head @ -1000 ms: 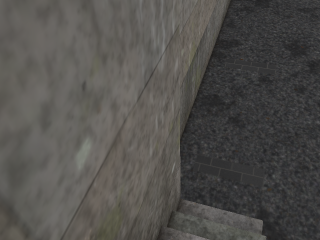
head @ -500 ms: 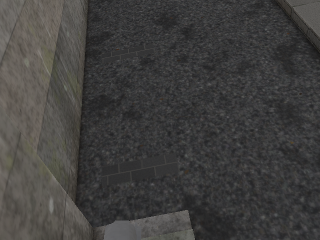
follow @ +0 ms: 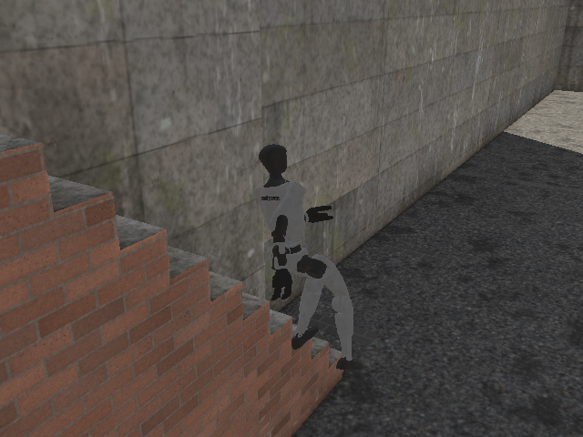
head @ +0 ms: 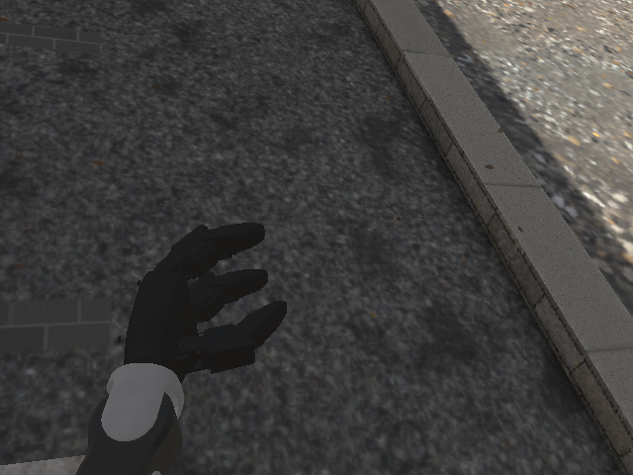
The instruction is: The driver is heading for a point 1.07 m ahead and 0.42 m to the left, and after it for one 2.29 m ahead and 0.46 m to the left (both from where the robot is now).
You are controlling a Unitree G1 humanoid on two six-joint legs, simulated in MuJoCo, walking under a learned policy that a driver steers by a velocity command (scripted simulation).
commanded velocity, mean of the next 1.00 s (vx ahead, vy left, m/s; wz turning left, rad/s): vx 0.00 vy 0.00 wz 0.57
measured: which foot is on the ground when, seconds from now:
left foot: up 0.00-0.20, down 0.22-0.36, up 0.38-0.64, down 0.66-0.74, up 0.76-1.00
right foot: up 0.00-0.32, down 0.34-0.60, up 0.62-0.72, down 0.74-1.00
